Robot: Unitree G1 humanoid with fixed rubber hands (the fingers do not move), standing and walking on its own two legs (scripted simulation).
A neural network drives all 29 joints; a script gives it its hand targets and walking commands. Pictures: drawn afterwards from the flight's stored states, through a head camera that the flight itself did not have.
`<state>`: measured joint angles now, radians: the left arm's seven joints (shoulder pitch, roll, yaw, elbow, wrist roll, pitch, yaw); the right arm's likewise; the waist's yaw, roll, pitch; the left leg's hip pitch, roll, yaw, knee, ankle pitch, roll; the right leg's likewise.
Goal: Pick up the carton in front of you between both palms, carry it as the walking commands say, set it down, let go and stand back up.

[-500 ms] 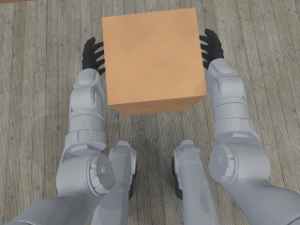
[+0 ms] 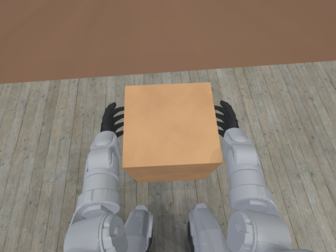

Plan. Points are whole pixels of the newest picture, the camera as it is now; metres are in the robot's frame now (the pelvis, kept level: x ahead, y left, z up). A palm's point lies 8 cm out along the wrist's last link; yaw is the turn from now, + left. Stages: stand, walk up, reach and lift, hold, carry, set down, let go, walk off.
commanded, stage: reach and lift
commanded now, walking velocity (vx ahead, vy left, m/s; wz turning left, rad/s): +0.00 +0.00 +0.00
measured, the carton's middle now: (169, 139) +0.40 +0.01 -0.10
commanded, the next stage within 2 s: hold in 1.52 s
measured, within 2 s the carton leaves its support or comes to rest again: neither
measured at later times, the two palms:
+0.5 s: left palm (86, 121) +0.34 +0.15 +0.12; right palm (256, 124) +0.34 -0.15 +0.12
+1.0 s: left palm (82, 120) +0.34 +0.15 +0.14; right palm (262, 122) +0.33 -0.15 +0.14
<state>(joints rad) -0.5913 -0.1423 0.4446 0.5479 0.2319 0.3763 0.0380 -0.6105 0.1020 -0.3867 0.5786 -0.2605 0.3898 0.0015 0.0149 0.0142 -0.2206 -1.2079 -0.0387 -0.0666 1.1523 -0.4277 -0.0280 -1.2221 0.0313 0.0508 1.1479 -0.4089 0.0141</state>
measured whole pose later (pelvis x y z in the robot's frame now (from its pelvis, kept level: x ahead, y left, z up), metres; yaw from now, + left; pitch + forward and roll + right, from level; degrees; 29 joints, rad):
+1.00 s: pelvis +0.03 +0.00 +0.11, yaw +0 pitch -5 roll +0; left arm -0.35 -0.18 0.33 0.37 0.32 0.61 -0.02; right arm -0.34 0.17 -0.31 0.36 -0.32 0.62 0.03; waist 0.00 0.01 0.04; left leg -0.15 -0.01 -0.07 0.44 -0.21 -0.01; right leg -0.16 0.01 0.06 0.43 -0.19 0.01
